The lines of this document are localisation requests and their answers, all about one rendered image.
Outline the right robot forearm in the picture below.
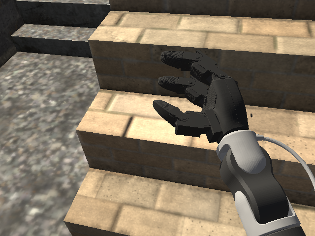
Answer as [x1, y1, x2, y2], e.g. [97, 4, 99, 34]
[216, 130, 306, 236]

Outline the robot right hand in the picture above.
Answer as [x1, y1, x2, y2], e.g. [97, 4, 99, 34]
[153, 50, 253, 144]

